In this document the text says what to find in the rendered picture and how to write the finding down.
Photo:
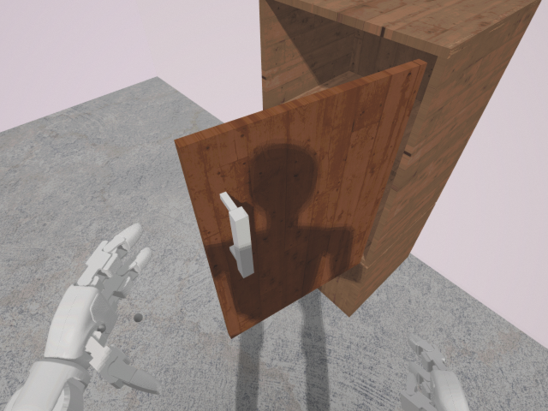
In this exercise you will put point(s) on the handle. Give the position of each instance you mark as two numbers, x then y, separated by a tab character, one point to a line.
242	248

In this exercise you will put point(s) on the right robot hand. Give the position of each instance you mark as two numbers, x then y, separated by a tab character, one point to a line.
441	390

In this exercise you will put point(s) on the cupboard door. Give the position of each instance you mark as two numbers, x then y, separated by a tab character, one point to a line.
310	174

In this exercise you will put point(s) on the robot left forearm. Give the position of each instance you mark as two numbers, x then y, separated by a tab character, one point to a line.
52	385

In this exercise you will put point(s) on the left robot hand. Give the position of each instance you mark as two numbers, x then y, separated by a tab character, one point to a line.
73	334

